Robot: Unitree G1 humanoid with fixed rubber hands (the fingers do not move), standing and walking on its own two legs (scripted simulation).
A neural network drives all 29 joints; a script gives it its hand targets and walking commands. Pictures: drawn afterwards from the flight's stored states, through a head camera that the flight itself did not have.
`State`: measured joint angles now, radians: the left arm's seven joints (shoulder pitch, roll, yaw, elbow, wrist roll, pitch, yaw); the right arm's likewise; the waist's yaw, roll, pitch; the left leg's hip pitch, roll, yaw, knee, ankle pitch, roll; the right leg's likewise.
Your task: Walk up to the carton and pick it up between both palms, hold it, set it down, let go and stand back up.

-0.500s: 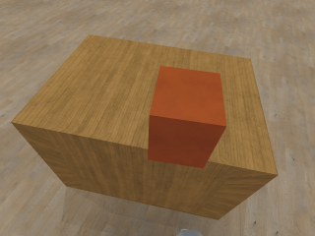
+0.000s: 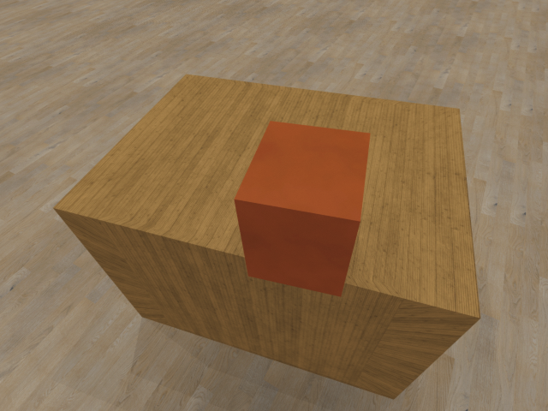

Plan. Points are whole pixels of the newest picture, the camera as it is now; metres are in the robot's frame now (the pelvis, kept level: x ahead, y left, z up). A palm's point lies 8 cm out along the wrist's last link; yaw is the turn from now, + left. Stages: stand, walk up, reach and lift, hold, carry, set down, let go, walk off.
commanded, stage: walk up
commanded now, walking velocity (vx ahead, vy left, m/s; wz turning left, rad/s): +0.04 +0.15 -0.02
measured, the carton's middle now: (305, 209) +0.47 -0.05 -0.01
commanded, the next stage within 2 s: none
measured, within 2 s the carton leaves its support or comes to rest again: neither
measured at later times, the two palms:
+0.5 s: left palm out of the picture -0.03 +0.30 -0.16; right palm out of the picture +0.00 -0.13 -0.15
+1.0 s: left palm out of the picture +0.03 +0.28 -0.15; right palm out of the picture +0.04 -0.15 -0.16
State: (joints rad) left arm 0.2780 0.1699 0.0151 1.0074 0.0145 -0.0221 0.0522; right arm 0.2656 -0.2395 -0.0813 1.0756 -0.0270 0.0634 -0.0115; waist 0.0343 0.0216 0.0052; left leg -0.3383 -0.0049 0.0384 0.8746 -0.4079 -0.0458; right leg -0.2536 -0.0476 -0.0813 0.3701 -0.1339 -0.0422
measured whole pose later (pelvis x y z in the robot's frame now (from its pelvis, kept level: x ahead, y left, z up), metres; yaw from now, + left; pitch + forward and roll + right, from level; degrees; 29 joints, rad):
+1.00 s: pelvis +0.03 +0.07 -0.01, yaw -1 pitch -1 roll -1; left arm 0.27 0.13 0.02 1.12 0.01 -0.02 0.04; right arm 0.24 -0.15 -0.01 1.13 0.00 -0.01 -0.05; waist 0.01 0.02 0.06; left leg -0.07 0.05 0.04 0.40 -0.31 -0.03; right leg -0.12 0.00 -0.09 0.40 -0.27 -0.02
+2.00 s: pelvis +0.02 +0.06 +0.00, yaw -7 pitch +0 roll -1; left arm 0.27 0.19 0.06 1.03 0.03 0.01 -0.03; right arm 0.43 -0.18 -0.07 1.13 -0.04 -0.03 -0.06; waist -0.02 0.04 -0.03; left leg -0.05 0.10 0.15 0.32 -0.25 -0.03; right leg -0.48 -0.07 -0.08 0.93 -0.31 0.04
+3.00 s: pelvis +0.10 +0.04 -0.01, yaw -12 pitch +0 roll -2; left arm 0.23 0.21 0.08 0.99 0.02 0.09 0.03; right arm 0.18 -0.20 -0.04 0.95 -0.02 0.01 -0.03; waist -0.01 0.02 0.05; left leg -0.37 0.05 0.18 0.43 -0.06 0.10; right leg -0.28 0.01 -0.01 0.86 -0.49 0.03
